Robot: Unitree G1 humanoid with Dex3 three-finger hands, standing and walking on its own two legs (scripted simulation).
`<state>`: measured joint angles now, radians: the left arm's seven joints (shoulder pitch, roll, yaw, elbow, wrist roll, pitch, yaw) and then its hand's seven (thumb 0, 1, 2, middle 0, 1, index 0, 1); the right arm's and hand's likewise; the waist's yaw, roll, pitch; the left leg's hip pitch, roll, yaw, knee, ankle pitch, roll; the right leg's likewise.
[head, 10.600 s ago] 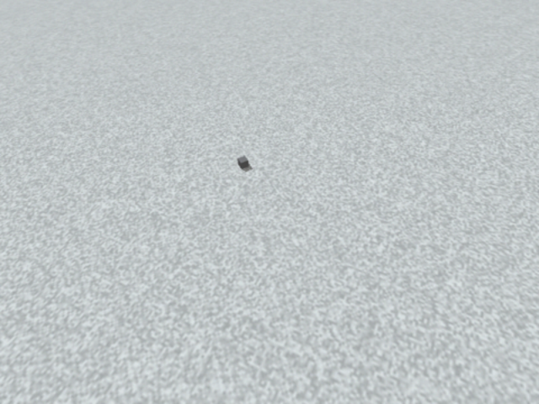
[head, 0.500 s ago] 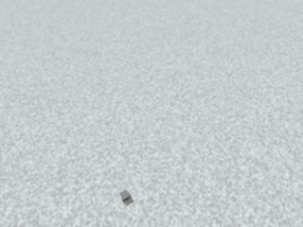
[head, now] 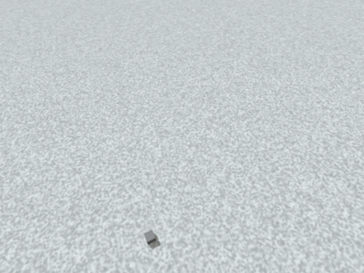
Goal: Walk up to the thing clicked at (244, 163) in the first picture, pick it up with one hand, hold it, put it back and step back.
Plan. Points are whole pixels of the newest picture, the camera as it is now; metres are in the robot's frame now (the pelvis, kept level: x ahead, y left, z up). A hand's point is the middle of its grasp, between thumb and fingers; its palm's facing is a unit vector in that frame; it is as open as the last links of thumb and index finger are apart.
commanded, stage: walk up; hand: left
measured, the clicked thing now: (150, 237) +0.42 +0.21 -0.75
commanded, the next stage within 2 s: stand in 0.08 s
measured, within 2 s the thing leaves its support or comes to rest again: neither
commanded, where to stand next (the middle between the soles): +0.02 +0.00 m, yaw -3 degrees
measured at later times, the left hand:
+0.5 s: hand out of the picture +0.10 +0.25 -0.15, palm faces -0.03 -0.94 -0.33, open 7.4 cm
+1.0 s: hand out of the picture +0.12 +0.25 -0.15, palm faces -0.03 -0.94 -0.34, open 7.4 cm
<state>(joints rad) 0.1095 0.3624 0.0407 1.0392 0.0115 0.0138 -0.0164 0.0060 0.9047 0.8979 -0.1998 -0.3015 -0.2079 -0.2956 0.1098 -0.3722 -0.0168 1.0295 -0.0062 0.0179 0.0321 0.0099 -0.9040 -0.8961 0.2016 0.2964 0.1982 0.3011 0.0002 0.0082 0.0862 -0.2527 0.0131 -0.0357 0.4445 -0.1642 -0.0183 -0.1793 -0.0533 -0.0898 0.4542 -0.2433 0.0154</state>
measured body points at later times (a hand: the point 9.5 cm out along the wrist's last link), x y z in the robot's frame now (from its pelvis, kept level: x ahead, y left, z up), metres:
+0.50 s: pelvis +0.03 +0.00 +0.01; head +0.04 -0.01 +0.46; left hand +0.10 +0.29 -0.13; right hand +0.10 -0.30 -0.13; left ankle +0.05 +0.13 -0.74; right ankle +0.00 -0.13 -0.74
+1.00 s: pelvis +0.04 +0.00 +0.01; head +0.06 +0.00 +0.46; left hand +0.12 +0.30 -0.12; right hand +0.12 -0.30 -0.13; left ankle +0.05 +0.13 -0.74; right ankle +0.00 -0.13 -0.74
